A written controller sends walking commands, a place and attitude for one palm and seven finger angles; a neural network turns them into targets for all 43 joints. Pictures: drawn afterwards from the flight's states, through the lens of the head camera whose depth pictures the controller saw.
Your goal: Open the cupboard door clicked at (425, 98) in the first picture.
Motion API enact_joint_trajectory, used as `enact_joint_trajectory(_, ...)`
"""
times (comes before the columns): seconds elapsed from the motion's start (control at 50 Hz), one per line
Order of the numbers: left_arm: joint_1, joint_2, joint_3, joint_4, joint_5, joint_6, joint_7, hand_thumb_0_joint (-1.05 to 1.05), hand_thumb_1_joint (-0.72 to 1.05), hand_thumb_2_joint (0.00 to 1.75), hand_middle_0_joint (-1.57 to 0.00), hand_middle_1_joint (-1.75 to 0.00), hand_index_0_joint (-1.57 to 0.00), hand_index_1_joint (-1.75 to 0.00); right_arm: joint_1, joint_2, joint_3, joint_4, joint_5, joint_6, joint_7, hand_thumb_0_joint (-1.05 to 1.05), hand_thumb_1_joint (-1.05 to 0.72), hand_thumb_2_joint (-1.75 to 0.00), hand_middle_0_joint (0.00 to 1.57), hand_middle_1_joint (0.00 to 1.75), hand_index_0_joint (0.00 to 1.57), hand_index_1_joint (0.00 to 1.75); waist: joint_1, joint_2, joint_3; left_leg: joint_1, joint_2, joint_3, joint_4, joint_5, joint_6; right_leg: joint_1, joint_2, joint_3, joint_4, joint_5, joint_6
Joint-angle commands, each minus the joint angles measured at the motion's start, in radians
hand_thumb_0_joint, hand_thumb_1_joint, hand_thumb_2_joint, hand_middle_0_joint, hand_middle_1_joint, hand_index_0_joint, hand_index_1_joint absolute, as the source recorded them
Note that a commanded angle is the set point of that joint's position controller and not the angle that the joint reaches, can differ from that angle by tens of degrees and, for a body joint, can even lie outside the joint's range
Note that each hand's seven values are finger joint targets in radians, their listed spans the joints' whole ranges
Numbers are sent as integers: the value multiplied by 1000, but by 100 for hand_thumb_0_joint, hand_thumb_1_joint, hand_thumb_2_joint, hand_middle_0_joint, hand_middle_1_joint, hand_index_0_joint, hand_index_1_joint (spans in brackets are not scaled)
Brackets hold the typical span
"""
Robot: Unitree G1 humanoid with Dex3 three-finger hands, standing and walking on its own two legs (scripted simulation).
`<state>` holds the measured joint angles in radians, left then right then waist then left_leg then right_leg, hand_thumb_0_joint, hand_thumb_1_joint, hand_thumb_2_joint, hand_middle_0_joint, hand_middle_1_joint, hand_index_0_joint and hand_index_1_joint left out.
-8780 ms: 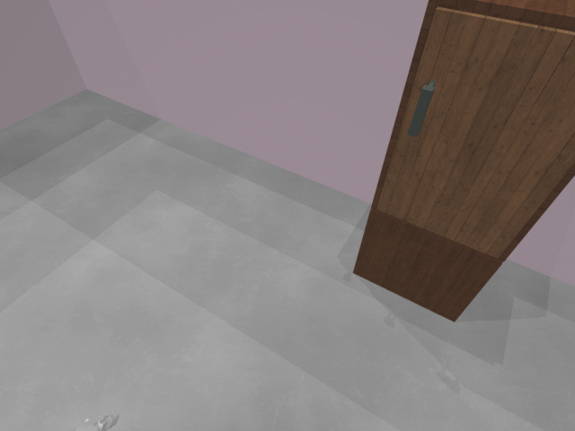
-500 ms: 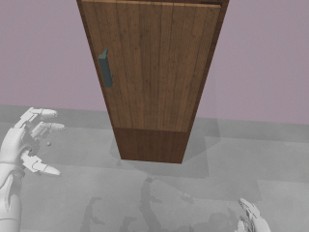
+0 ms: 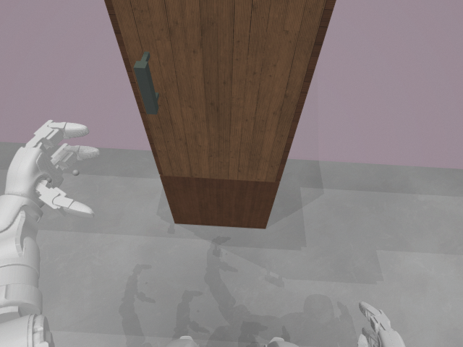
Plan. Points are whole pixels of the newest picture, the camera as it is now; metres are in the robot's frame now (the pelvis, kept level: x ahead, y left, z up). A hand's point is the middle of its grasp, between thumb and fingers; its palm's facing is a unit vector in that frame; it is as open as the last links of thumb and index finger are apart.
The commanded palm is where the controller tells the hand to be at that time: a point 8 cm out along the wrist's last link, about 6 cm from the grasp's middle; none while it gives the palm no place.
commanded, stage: move the hooked fingers beside the handle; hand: left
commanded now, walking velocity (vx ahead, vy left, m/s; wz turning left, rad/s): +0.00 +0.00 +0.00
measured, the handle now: (149, 83) +0.62 +0.21 +0.08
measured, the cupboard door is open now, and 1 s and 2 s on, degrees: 0 0 0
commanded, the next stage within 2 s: none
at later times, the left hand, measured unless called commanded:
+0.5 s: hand (89, 139) +0.44 +0.28 +0.09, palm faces -0.03 -1.00 +0.00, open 14.0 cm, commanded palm +0.42 +0.32 +0.09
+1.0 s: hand (109, 106) +0.53 +0.26 +0.09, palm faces -0.03 -1.00 +0.00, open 14.0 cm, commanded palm +0.52 +0.32 +0.08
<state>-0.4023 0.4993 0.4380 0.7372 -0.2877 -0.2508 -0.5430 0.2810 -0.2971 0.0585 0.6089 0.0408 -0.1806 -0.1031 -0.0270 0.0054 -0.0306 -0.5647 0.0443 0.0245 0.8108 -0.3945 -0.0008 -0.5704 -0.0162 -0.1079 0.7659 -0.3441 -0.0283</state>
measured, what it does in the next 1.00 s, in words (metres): stands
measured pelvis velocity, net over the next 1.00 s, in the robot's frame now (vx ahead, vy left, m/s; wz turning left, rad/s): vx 0.01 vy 0.02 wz -0.04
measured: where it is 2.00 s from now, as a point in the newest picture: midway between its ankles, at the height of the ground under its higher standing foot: outside the picture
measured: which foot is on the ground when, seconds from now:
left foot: down 0.00-1.00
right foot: down 0.00-1.00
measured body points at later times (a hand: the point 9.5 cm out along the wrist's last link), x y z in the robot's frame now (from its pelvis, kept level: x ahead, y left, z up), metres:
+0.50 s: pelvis +0.01 +0.02 +0.00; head +0.09 +0.03 +0.44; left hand +0.43 +0.33 +0.09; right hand +0.07 -0.26 -0.10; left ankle +0.01 +0.12 -0.71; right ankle +0.02 -0.10 -0.71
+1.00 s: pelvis +0.01 +0.02 -0.02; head +0.15 +0.04 +0.41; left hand +0.52 +0.32 +0.09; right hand -0.01 -0.25 -0.11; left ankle +0.01 +0.12 -0.71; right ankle +0.02 -0.10 -0.71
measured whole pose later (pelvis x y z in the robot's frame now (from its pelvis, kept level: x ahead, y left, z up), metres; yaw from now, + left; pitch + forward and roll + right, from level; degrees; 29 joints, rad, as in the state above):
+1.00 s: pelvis +0.01 +0.02 -0.02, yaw -2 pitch +20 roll -3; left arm -0.98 0.75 0.51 1.28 -0.09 -0.30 -0.46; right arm 0.41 -0.30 0.07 0.62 0.00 0.04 -0.05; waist -0.19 0.00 -0.06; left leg -0.83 0.06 0.04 0.92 -0.44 0.03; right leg -0.82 0.00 -0.09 0.82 -0.35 0.00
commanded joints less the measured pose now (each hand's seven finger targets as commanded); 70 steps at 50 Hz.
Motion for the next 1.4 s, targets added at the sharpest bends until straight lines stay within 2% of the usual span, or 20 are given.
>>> enact_joint_trajectory(0.0, -280, 312, 104, -129, -37, -66, -6, 0, -50, 30, -30, -120, -30, -120, 48, -149, -67, -126, 2, -32, 5, 0, -90, -90, 20, 30, 20, 30, 10, 59, -359, 85, -46, -30, -101, 286, 22, 217, 24, 95, -70, 284, 1)
enact_joint_trajectory(0.1, -345, 334, 99, -54, -4, -46, 17, 0, -50, 30, -30, -120, -30, -120, 76, -159, -74, -135, 3, 3, 18, 0, -90, -90, 20, 30, 20, 30, -8, 33, -285, 32, -40, -22, -107, 251, 23, 162, 28, 89, -72, 256, 7)
enact_joint_trajectory(0.22, -457, 390, 138, -134, 11, -130, 37, 0, -50, 30, -30, -120, -30, -120, 126, -157, -88, -120, -7, 33, 22, 0, -90, -90, 20, 30, 20, 30, -18, 102, -437, 119, -33, -25, -86, 360, 24, 182, 40, 89, -46, 337, 5)
enact_joint_trajectory(0.3, -510, 324, 78, -61, 14, -128, 28, 0, -50, 30, -30, -120, -30, -120, 144, -156, -87, -95, -7, 49, 22, 0, -90, -90, 20, 30, 20, 30, -49, 95, -406, 138, -27, -35, -82, 380, 26, 125, 45, 75, -51, 330, 5)
enact_joint_trajectory(0.36, -532, 360, 89, 37, 36, -101, 25, 0, -50, 30, -30, -120, -30, -120, 152, -164, -85, -83, -6, 68, 22, 0, -90, -90, 20, 30, 20, 30, -55, 82, -356, 88, -28, -35, -89, 332, 26, 104, 39, 72, -58, 303, 7)
enact_joint_trajectory(0.42, -590, 391, 92, 54, 57, -101, 30, 0, -50, 30, -30, -120, -30, -120, 166, -166, -85, -82, -11, 83, 24, 0, -90, -90, 20, 30, 20, 30, -54, 122, -386, 104, -27, -40, -81, 375, 24, 90, 38, 70, -45, 316, 5)
enact_joint_trajectory(0.44, -595, 355, 63, 53, 59, -106, 31, 0, -50, 30, -30, -120, -30, -120, 167, -160, -84, -86, -12, 87, 29, 0, -90, -90, 20, 30, 20, 30, -58, 142, -397, 129, -26, -41, -77, 388, 21, 72, 40, 67, -45, 310, 5)
enact_joint_trajectory(0.54, -715, 357, 56, 105, 66, -146, 49, 0, -50, 30, -30, -120, -30, -120, 186, -164, -84, -72, -18, 110, 33, 0, -90, -90, 20, 30, 20, 30, -84, 102, -413, 128, -18, -52, -59, 384, 20, 40, 46, 64, -33, 292, 8)
enact_joint_trajectory(0.56, -712, 400, 94, 129, 72, -151, 55, 0, -50, 30, -30, -120, -30, -120, 194, -171, -86, -67, -20, 115, 32, 0, -90, -90, 20, 30, 20, 30, -76, 93, -424, 125, -15, -58, -57, 387, 18, 38, 45, 62, -29, 287, 7)
enact_joint_trajectory(0.62, -771, 404, 68, 185, 99, -144, 60, 0, -50, 30, -30, -120, -30, -120, 206, -172, -80, -55, -22, 131, 34, 0, -90, -90, 20, 30, 20, 30, -98, 136, -411, 123, -14, -60, -46, 382, 18, -13, 45, 64, -24, 264, 8)
enact_joint_trajectory(0.68, -843, 421, 50, 232, 125, -133, 70, 0, -50, 30, -30, -120, -30, -120, 217, -177, -77, -49, -23, 144, 33, 0, -90, -90, 20, 30, 20, 30, -122, 116, -389, 72, -16, -63, -40, 322, 24, -28, 42, 68, -25, 238, 11)
enact_joint_trajectory(0.82, -939, 513, 98, 246, 145, -157, 79, 0, -50, 30, -30, -120, -30, -120, 266, -182, -73, -37, -34, 173, 36, 0, -90, -90, 20, 30, 20, 30, -133, 187, -523, 128, -7, -73, 2, 431, 18, -43, 51, 72, 2, 286, 12)
enact_joint_trajectory(0.86, -961, 511, 88, 299, 151, -142, 79, 0, -50, 30, -30, -120, -30, -120, 274, -186, -71, -29, -35, 182, 38, 0, -90, -90, 20, 30, 20, 30, -150, 162, -476, 86, -5, -74, 5, 402, 22, -61, 51, 70, -3, 274, 14)
enact_joint_trajectory(0.98, -1017, 606, 105, 367, 194, -98, 77, 0, -50, 30, -30, -120, -30, -120, 313, -196, -62, -40, -40, 213, 38, 0, -90, -90, 20, 30, 20, 30, -173, 159, -469, -9, -8, -60, 21, 358, 35, -43, 52, 81, -2, 285, 19)
enact_joint_trajectory(1.04, -1030, 681, 154, 349, 202, -114, 77, 0, -50, 30, -30, -120, -30, -120, 339, -201, -62, -49, -46, 230, 39, 0, -90, -90, 20, 30, 20, 30, -168, 170, -537, 4, -6, -62, 34, 410, 36, -17, 57, 83, 9, 327, 18)
enact_joint_trajectory(1.1, -1103, 650, 110, 372, 211, -111, 70, 0, -50, 30, -30, -120, -30, -120, 357, -200, -58, -37, -50, 241, 40, 0, -90, -90, 20, 30, 20, 30, -207, 205, -508, 20, 0, -71, 48, 422, 37, -81, 61, 75, 12, 315, 16)
enact_joint_trajectory(1.2, -1105, 680, 132, 372, 217, -94, 59, 0, -50, 30, -30, -120, -30, -120, 394, -205, -60, -33, -58, 263, 48, 0, -90, -90, 20, 30, 20, 30, -201, 272, -580, 100, 10, -85, 69, 540, 27, -110, 67, 65, 22, 359, 11)
enact_joint_trajectory(1.26, -1109, 675, 120, 414, 225, -63, 59, 0, -50, 30, -30, -120, -30, -120, 401, -204, -55, -33, -58, 276, 53, 0, -90, -90, 20, 30, 20, 30, -218, 237, -532, 53, 11, -81, 71, 508, 32, -122, 71, 61, 13, 350, 18)
enact_joint_trajectory(1.32, -1052, 725, 156, 390, 237, -61, 64, 0, -50, 30, -30, -120, -30, -120, 411, -206, -54, -49, -60, 285, 56, 0, -90, -90, 20, 30, 20, 30, -188, 246, -561, 57, 11, -80, 67, 542, 30, -91, 73, 59, 22, 374, 13)
enact_joint_trajectory(1.38, -1019, 689, 159, 308, 230, -83, 72, 0, -50, 30, -30, -120, -30, -120, 417, -199, -66, -60, -67, 292, 68, 0, -90, -90, 20, 30, 20, 30, -174, 274, -622, 130, 19, -88, 72, 638, 23, -93, 76, 53, 26, 404, 13)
